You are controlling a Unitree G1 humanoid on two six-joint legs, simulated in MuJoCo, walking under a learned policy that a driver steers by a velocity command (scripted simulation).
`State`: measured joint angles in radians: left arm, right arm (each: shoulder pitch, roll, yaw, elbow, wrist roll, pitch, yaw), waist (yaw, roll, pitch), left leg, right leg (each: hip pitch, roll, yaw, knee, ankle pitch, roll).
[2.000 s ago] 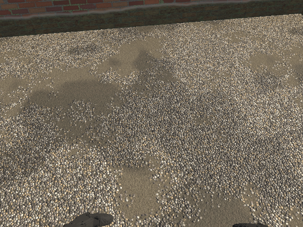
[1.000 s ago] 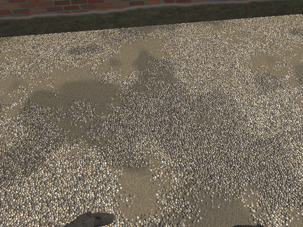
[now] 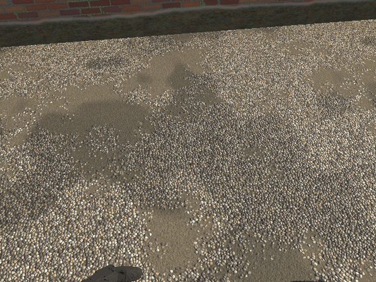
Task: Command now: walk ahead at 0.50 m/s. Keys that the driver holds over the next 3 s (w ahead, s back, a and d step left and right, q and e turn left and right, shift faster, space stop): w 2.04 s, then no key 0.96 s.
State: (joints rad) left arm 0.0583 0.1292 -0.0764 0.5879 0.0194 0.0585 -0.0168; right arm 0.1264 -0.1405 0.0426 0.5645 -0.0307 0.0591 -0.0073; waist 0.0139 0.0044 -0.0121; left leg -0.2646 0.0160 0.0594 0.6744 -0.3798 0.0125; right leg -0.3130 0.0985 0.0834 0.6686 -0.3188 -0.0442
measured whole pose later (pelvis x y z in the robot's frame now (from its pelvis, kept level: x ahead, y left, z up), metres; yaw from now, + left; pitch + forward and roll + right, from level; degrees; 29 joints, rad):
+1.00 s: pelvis +0.00 +0.00 +0.00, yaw +0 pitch -2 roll +0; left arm 0.07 0.13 -0.08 0.59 0.02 0.06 -0.02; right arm 0.12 -0.14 0.04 0.57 -0.03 0.06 -0.01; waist 0.01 0.00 -0.01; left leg -0.26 0.01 0.05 0.67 -0.38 0.01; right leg -0.31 0.09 0.06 0.67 -0.32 -0.05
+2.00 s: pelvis +0.00 +0.00 +0.00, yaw +1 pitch -2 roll +0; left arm 0.08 0.13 -0.08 0.58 0.02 0.05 -0.02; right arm 0.12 -0.14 0.04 0.58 -0.03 0.06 -0.01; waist 0.02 0.00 -0.02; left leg -0.26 0.01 0.03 0.68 -0.38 0.00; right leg -0.31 0.08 0.05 0.68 -0.33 -0.05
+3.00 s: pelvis +0.01 +0.01 +0.03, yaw +1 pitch +0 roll +0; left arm 0.30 0.21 -0.07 0.70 0.04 0.07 0.00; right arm 0.32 -0.23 0.07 0.71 -0.04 0.07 0.00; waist -0.01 0.00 -0.02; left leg -0.09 -0.03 0.03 0.28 -0.19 0.03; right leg -0.15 0.04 0.07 0.31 -0.15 -0.03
